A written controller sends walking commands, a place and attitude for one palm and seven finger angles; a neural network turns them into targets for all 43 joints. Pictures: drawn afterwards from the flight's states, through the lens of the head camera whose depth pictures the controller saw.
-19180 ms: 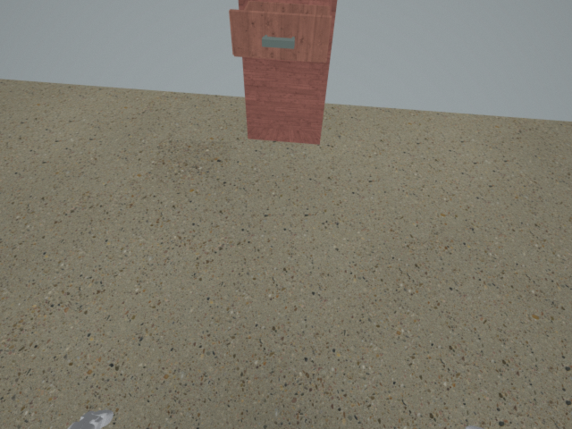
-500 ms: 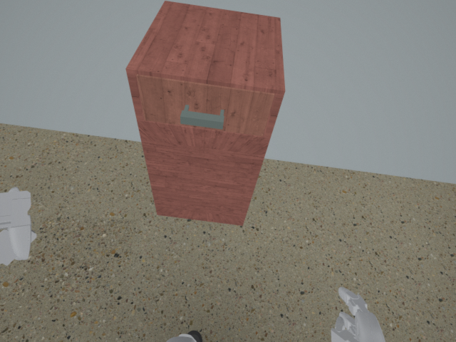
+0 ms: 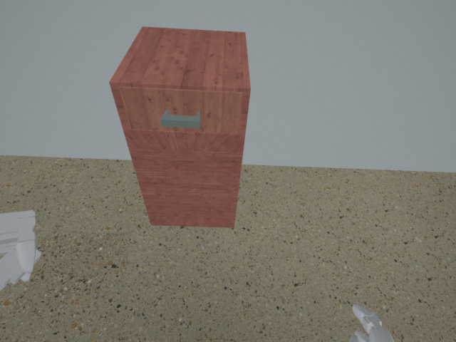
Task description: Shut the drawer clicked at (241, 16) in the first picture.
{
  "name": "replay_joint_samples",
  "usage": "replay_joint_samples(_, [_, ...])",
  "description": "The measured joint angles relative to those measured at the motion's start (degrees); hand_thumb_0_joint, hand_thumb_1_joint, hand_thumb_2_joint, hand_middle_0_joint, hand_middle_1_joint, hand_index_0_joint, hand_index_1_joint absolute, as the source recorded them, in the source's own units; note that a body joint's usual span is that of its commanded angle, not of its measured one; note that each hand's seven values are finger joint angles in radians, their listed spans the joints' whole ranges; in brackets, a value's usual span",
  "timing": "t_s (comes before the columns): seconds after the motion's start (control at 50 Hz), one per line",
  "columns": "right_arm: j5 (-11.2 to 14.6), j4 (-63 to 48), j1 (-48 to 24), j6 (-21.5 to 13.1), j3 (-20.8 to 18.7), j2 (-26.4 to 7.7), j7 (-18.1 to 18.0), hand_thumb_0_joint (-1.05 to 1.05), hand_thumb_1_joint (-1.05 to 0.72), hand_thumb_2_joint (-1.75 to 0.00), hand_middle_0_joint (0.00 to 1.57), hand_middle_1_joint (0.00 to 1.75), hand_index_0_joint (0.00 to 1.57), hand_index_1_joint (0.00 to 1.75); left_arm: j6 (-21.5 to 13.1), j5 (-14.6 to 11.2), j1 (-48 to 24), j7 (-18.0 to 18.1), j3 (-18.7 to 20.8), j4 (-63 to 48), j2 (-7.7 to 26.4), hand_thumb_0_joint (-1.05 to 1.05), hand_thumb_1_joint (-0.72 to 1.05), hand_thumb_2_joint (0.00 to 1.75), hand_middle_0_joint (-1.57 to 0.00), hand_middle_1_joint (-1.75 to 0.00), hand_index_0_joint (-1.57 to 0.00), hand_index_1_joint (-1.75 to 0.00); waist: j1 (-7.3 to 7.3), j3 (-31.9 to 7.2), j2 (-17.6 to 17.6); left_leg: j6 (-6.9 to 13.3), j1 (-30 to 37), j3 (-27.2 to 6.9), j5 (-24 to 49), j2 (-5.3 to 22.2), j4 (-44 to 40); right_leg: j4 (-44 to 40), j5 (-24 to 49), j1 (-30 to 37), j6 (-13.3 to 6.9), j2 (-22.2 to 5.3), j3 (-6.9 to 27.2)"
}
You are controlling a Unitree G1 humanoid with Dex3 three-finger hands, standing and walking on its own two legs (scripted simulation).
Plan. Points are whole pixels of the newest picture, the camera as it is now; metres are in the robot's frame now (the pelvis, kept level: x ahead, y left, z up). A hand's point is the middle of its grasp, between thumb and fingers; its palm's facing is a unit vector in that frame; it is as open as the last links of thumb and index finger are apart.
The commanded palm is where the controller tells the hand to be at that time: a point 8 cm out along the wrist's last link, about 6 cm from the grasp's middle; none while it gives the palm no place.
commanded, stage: stop stepping back and stand still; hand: left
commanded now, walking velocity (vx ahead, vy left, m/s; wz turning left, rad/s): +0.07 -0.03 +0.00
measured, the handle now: (181, 117) +0.77 +0.16 -0.06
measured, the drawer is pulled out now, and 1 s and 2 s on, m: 0.00 0.00 0.00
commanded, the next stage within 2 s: let the arm hang, fingers relaxed in 0.48 s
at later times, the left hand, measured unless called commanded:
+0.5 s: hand (10, 289) +0.15 +0.25 +0.17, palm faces +0.39 -0.81 -0.44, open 3.2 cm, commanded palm +0.10 +0.29 +0.18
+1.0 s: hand out of the picture -0.06 +0.18 -0.18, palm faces +0.12 -0.97 -0.21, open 3.7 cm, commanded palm none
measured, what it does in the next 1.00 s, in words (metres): stands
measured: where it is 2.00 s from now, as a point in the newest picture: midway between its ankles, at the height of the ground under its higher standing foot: outside the picture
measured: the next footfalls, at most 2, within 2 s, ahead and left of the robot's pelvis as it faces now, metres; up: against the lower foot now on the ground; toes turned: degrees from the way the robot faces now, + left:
none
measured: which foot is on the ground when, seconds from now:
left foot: down 0.00-1.00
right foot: down 0.00-1.00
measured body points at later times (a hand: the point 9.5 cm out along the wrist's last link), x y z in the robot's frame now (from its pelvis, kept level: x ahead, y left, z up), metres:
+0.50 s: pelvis -0.01 +0.00 +0.00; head -0.01 +0.01 +0.45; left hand +0.12 +0.29 +0.19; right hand +0.17 -0.21 -0.09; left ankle +0.11 +0.10 -0.73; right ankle -0.07 -0.12 -0.73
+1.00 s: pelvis +0.00 -0.01 +0.00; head +0.03 +0.02 +0.44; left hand -0.06 +0.23 -0.16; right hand +0.01 -0.26 -0.14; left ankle +0.10 +0.10 -0.73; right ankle -0.07 -0.12 -0.73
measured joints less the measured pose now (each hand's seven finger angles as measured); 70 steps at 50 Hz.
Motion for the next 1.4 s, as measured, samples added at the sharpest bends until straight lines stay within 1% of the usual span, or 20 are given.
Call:
replay_joint_samples(0.06, [-0.2,-0.4,0.8,-0.8,-0.3,-0.2,0.1,0.01,-0.90,-0.90,0.21,0.30,0.20,0.30,0.4,0.5,1.0,0.1,-0.9,-0.7,-0.7,0.02,0.89,0.90,-1.41,-1.60,-1.40,-1.60,-0.26,0.6,0.4,-0.3,-0.1,-0.7,-0.8,0.1,0.2,-1.0,0.9,0.6,-0.3,0.3,-0.7])
replay_joint_samples(0.12, [-0.4,-0.1,1.4,-1.6,-0.4,-0.3,0.2,0.01,-0.90,-0.90,0.21,0.30,0.20,0.30,-0.3,0.8,2.3,0.3,-2.0,-3.1,-1.0,0.02,0.89,0.90,-1.41,-1.60,-1.40,-1.60,0.23,1.1,0.8,-0.5,-0.7,-1.3,-2.6,0.5,3.0,-0.5,0.8,1.1,-0.4,1.0,-1.0])
replay_joint_samples(0.18, [-0.4,1.0,1.3,-2.2,-0.5,0.1,-0.2,0.01,-0.90,-0.90,0.21,0.30,0.20,0.30,-1.0,1.1,1.5,0.5,-2.3,-3.9,-1.1,0.02,0.89,0.90,-1.41,-1.60,-1.40,-1.60,0.71,1.8,0.8,0.0,-0.1,-1.4,-0.8,0.4,4.1,1.4,-0.5,1.7,0.1,0.9,-1.2])
replay_joint_samples(0.26, [-0.8,0.9,0.0,-2.8,0.5,2.5,-0.6,0.01,-0.90,-0.90,0.20,0.30,0.20,0.30,-0.6,1.5,-1.8,0.9,-1.0,-1.1,-1.0,0.02,0.89,0.90,-1.41,-1.60,-1.40,-1.60,0.87,1.8,-0.5,0.2,1.5,-0.7,0.7,-1.2,-0.9,3.2,-3.6,0.1,-0.6,0.3,0.9])
replay_joint_samples(0.36, [-1.1,-0.6,-1.8,-3.4,2.0,4.2,0.8,0.01,-0.90,-0.90,0.21,0.30,0.20,0.30,-0.1,1.0,-1.0,0.4,-0.3,-1.8,-0.4,0.02,0.89,0.90,-1.41,-1.60,-1.40,-1.60,0.24,2.7,0.7,-0.6,0.9,-1.9,0.6,-1.5,-3.8,-1.8,2.8,0.5,-1.2,0.9,0.4])
replay_joint_samples(0.42, [-1.0,-0.2,-2.1,-2.8,2.2,3.8,1.4,0.01,-0.90,-0.90,0.21,0.30,0.20,0.30,-0.3,0.5,2.1,0.0,-1.1,-4.1,-0.7,0.02,0.89,0.90,-1.41,-1.60,-1.40,-1.60,1.50,2.5,2.1,-1.0,-0.8,-2.0,-3.0,-0.2,0.7,-2.2,2.4,1.1,-1.3,2.1,0.1])
replay_joint_samples(0.48, [-0.6,0.9,-2.2,-2.3,1.6,2.8,1.1,0.01,-0.90,-0.90,0.21,0.30,0.20,0.30,-0.1,0.7,1.8,0.0,-2.3,-4.0,-2.0,0.02,0.89,0.90,-1.41,-1.60,-1.40,-1.60,2.86,2.9,3.0,-0.2,0.3,-1.9,1.4,0.5,2.1,-0.4,0.6,2.5,-1.1,2.9,0.1])
replay_joint_samples(0.54, [-0.4,1.8,-2.6,-2.0,1.4,2.6,0.3,0.01,-0.90,-0.90,0.21,0.30,0.20,0.30,0.6,1.0,-1.3,0.1,-2.7,-0.6,-3.1,0.01,0.89,0.90,-1.41,-1.60,-1.40,-1.60,3.70,3.2,1.4,0.5,2.2,-0.8,-0.1,-0.8,1.8,1.6,-1.1,3.1,-0.6,1.3,0.8])
replay_joint_samples(0.58, [-0.7,1.3,-3.1,-2.3,1.6,2.8,-0.2,0.01,-0.90,-0.90,0.21,0.30,0.20,0.30,1.4,1.4,-3.3,0.5,-2.4,1.3,-3.5,0.02,0.89,0.90,-1.41,-1.60,-1.40,-1.60,3.66,3.2,0.3,0.5,3.0,-0.2,0.6,-1.6,-0.7,2.0,-1.3,2.5,-0.6,0.4,1.3])
replay_joint_samples(0.62, [-0.5,3.2,-4.5,-3.4,1.3,1.0,2.0,0.01,-0.90,-0.90,0.21,0.30,0.20,0.30,1.7,3.4,-8.7,-1.8,-5.0,10.7,-3.0,0.01,0.89,0.90,-1.41,-1.60,-1.40,-1.60,3.65,2.0,1.6,0.8,0.2,-0.8,1.5,-1.8,-0.1,4.1,-1.1,-0.6,-0.7,0.3,0.5])
replay_joint_samples(0.66, [-0.7,6.4,-6.8,-1.6,1.0,-1.0,3.6,0.01,-0.90,-0.90,0.21,0.30,0.20,0.30,6.1,4.8,-15.2,-4.1,-9.5,25.6,-3.2,0.01,0.90,0.90,-1.39,-1.59,-1.39,-1.59,3.66,1.4,3.1,0.7,-2.4,-1.1,0.8,-1.9,2.8,6.1,-3.2,-2.4,-0.6,0.4,0.1])
replay_joint_samples(0.72, [-1.2,10.1,-7.9,1.5,0.4,-1.8,4.5,0.01,-0.90,-0.90,0.21,0.30,0.20,0.30,12.8,6.0,-20.7,-5.8,-14.8,47.9,-5.7,0.00,0.90,0.90,-1.34,-1.54,-1.34,-1.54,2.05,1.3,3.8,0.5,-4.1,-2.0,-1.7,-1.6,7.6,8.9,-4.5,-2.9,-1.0,1.0,-0.7])
replay_joint_samples(0.8, [-2.0,13.2,-5.0,4.2,-0.2,-0.6,4.5,0.01,-0.91,-0.90,0.21,0.30,0.20,0.30,17.1,6.0,-21.5,-5.9,-19.0,68.5,-10.3,0.01,0.91,0.90,-1.23,-1.43,-1.23,-1.43,0.21,3.0,0.3,0.5,-3.4,-2.0,-5.3,-1.7,12.1,11.4,-7.1,-1.1,-1.4,1.1,-0.9])
replay_joint_samples(0.84, [-2.3,15.1,-3.0,4.9,0.0,0.1,4.1,0.00,-0.91,-0.90,0.21,0.30,0.20,0.30,17.7,5.5,-20.9,-6.1,-20.8,75.7,-12.5,0.01,0.91,0.90,-1.17,-1.37,-1.16,-1.37,-0.03,4.1,-1.7,0.3,-2.8,-1.9,-5.4,-1.8,11.5,11.1,-7.2,-0.7,-1.0,0.9,-0.7])
replay_joint_samples(0.86, [-2.3,16.1,-1.9,5.1,0.2,0.5,4.0,0.00,-0.91,-0.90,0.20,0.30,0.20,0.30,17.5,4.7,-20.7,-5.2,-20.1,78.5,-13.4,0.01,0.91,0.90,-1.13,-1.33,-1.13,-1.34,0.26,4.6,-2.5,0.4,-2.6,-1.8,-5.0,-1.9,10.6,10.6,-6.8,-0.7,-1.1,0.8,-0.7])
replay_joint_samples(0.9, [-2.2,18.4,0.2,5.6,0.3,1.6,3.7,0.00,-0.91,-0.90,0.20,0.30,0.20,0.30,16.6,4.1,-20.2,-4.7,-18.3,82.4,-12.8,0.02,0.91,0.90,-1.06,-1.26,-1.06,-1.30,1.51,5.4,-3.6,0.2,-2.1,-2.0,-3.4,-2.0,7.8,8.8,-5.7,-0.8,-1.4,0.7,-0.8])
replay_joint_samples(0.98, [-1.8,22.6,2.6,6.5,0.0,3.1,3.2,0.01,-0.91,-0.90,0.20,0.30,0.20,0.30,15.4,4.7,-17.0,-5.9,-19.4,88.2,-11.5,0.01,0.91,0.90,-0.91,-1.10,-0.91,-1.15,2.64,6.3,-2.6,-0.3,-0.2,-2.6,0.4,-1.8,1.2,3.3,-2.4,0.5,-1.9,0.9,-1.2])
replay_joint_samples(1.16, [-1.0,27.5,3.4,6.2,-0.5,5.0,3.0,0.00,-0.91,-0.90,0.20,0.30,0.20,0.30,14.9,4.5,-9.7,-5.3,-21.8,97.4,-13.9,0.01,0.91,0.90,-0.57,-0.71,-0.56,-0.72,1.86,6.5,1.4,-1.1,2.8,-2.9,0.1,-0.7,0.1,-1.2,-0.6,4.9,-2.6,2.1,-0.9])
replay_joint_samples(1.28, [-1.1,28.9,3.2,5.7,-0.2,6.7,2.8,0.00,-0.91,-0.90,0.20,0.30,0.20,0.30,14.2,4.3,-10.8,-4.9,-22.4,98.1,-17.2,0.01,0.91,0.90,-0.35,-0.47,-0.35,-0.48,1.81,5.4,1.7,-1.2,3.7,-2.3,-0.7,-0.9,0.5,-0.3,-1.7,5.4,-2.8,1.7,-0.5])
replay_joint_samples(1.4, [-1.3,29.8,3.1,5.3,0.0,7.9,2.4,0.01,-0.92,-0.90,0.20,0.30,0.20,0.30,13.2,4.3,-14.0,-4.7,-22.5,96.3,-20.1,0.01,0.91,0.90,-0.25,-0.36,-0.24,-0.36,1.83,4.4,0.9,-1.4,4.1,-2.2,-1.6,-1.1,1.0,0.2,-2.6,5.8,-3.0,1.5,-0.4])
